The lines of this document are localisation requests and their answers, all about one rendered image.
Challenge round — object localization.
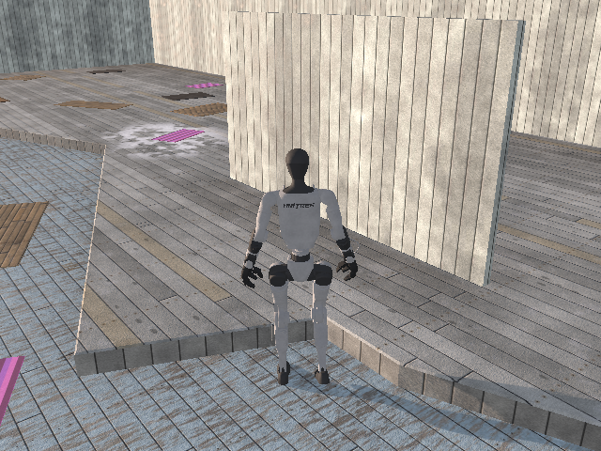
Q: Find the robot head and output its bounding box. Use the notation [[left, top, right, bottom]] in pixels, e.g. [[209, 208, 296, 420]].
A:
[[283, 148, 314, 194]]

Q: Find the robot right forearm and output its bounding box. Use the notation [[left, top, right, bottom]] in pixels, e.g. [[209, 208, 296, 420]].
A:
[[336, 226, 355, 263]]

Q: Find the robot left hand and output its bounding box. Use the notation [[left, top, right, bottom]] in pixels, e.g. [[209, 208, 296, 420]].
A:
[[241, 265, 263, 288]]

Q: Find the humanoid robot torso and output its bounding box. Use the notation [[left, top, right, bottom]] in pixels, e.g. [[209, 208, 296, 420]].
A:
[[277, 184, 321, 282]]

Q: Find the right robot upper arm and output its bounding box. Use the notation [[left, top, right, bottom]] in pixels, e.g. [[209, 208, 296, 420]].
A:
[[318, 189, 346, 241]]

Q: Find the left robot upper arm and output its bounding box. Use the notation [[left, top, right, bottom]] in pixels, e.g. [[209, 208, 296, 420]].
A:
[[253, 190, 279, 242]]

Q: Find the robot right hand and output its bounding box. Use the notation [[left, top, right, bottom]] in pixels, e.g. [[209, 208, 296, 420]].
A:
[[336, 260, 358, 281]]

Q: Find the robot left forearm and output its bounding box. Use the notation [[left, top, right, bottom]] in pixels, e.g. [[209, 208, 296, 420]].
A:
[[243, 229, 263, 269]]

